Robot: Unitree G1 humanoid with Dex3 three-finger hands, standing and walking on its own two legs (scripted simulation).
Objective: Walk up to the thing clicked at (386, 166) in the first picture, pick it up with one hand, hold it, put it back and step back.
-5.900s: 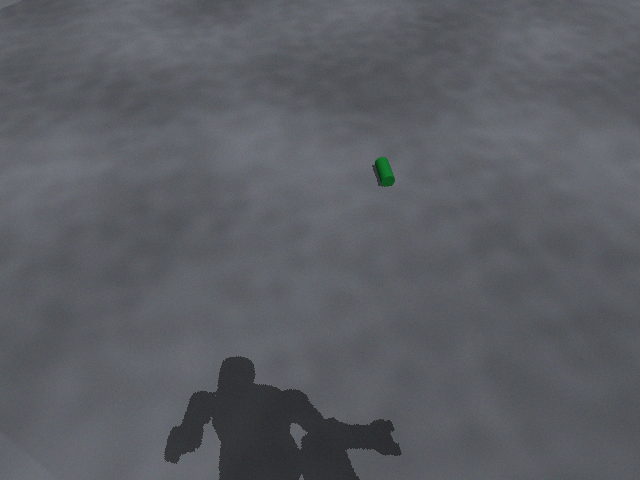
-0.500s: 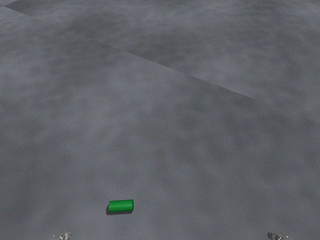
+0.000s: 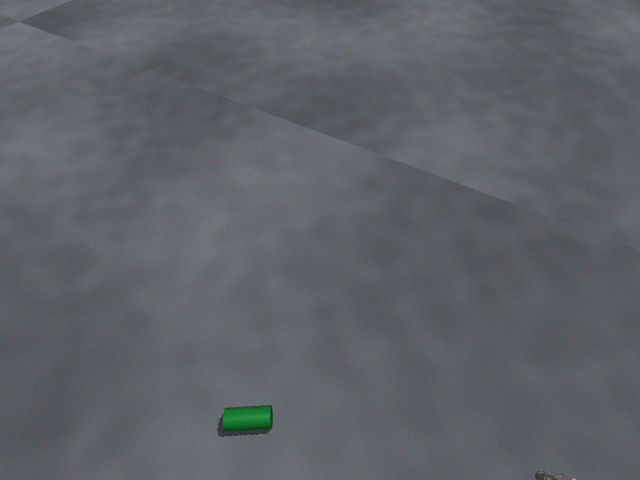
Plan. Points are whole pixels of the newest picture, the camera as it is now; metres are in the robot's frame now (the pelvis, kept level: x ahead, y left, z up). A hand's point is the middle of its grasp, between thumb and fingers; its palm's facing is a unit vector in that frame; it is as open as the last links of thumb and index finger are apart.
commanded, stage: stand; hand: left
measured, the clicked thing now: (248, 418) +0.38 +0.24 -0.75
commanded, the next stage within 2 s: none
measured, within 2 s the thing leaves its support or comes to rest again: neither
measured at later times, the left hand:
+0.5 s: hand out of the picture +0.09 +0.25 -0.15, palm faces -0.02 -0.94 -0.34, open 7.4 cm
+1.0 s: hand out of the picture +0.09 +0.24 -0.15, palm faces -0.01 -0.94 -0.35, open 7.4 cm
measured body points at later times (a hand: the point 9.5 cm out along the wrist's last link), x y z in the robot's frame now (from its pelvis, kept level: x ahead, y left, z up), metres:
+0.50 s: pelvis +0.01 -0.01 +0.00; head +0.02 -0.01 +0.45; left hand +0.09 +0.30 -0.13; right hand +0.09 -0.31 -0.13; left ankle +0.01 +0.14 -0.75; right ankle +0.01 -0.13 -0.75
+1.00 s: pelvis +0.01 -0.01 +0.00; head +0.02 -0.02 +0.45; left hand +0.10 +0.29 -0.13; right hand +0.10 -0.31 -0.13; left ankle +0.01 +0.14 -0.75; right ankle +0.01 -0.13 -0.75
